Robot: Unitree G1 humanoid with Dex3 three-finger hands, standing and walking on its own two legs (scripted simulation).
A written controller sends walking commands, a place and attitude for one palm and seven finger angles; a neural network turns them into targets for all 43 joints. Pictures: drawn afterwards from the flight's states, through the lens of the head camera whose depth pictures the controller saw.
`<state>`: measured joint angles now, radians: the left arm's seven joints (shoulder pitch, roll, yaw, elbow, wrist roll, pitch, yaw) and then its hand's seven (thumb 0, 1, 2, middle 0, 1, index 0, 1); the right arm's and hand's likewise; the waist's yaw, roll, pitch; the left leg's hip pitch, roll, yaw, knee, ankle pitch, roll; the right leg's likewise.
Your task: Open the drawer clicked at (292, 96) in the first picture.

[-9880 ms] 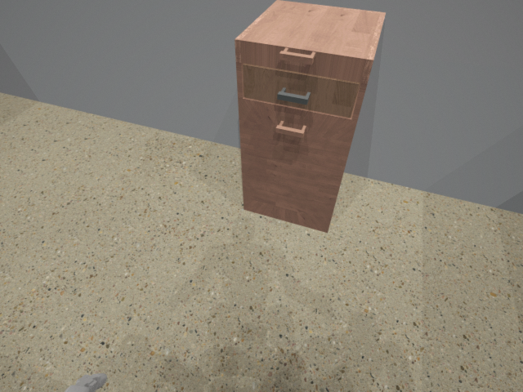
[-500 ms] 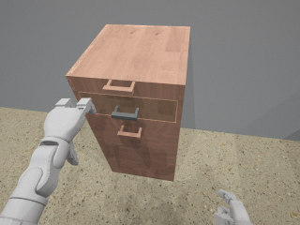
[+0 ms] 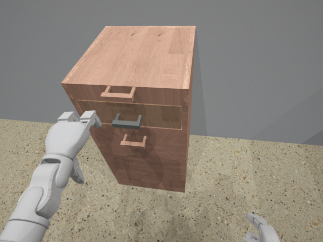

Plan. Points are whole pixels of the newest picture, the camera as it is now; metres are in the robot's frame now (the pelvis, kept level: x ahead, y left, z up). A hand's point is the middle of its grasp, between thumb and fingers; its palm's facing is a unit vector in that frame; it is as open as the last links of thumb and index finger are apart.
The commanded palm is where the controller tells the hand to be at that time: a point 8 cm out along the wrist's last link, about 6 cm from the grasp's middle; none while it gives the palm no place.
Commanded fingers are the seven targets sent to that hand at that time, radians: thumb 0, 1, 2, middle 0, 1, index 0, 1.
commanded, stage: move the hooked fingers above the handle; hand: left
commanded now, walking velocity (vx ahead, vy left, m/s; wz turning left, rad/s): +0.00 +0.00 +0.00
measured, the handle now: (127, 120) +0.52 +0.20 -0.06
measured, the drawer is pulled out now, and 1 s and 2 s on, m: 0.00 0.00 0.00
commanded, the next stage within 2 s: none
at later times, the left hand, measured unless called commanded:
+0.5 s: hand (96, 138) +0.36 +0.23 +0.04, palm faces -0.04 -0.05 -1.00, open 13.8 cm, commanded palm +0.34 +0.24 +0.10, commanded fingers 0.00 -0.50 0.30 -0.30 -1.20 -0.30 -1.20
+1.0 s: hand (107, 131) +0.40 +0.22 +0.02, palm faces -0.04 -0.03 -1.00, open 13.8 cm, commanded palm +0.39 +0.22 +0.08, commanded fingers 0.00 -0.50 0.30 -0.30 -1.20 -0.30 -1.20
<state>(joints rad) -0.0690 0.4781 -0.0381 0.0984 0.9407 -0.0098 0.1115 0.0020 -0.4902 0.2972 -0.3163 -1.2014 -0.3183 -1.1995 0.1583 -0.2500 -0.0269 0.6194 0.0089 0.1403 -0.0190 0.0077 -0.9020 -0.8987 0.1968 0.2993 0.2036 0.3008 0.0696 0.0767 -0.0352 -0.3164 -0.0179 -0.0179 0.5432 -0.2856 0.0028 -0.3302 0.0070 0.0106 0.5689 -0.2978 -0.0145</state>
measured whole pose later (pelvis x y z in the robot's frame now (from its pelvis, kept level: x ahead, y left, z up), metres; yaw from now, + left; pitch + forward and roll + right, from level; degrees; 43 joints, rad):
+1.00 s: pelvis +0.01 +0.01 -0.02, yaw -1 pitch +11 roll +0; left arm -0.46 0.42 -0.09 0.64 1.06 -0.07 0.22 0.00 -0.49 0.30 -0.32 -1.20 -0.32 -1.20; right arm 0.25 -0.23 -0.05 0.63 0.01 0.15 -0.03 0.00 -0.90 -0.90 0.20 0.30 0.21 0.30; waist -0.01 0.04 -0.10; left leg -0.53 -0.02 0.00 0.70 -0.36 0.01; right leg -0.54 0.01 0.02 0.70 -0.35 -0.01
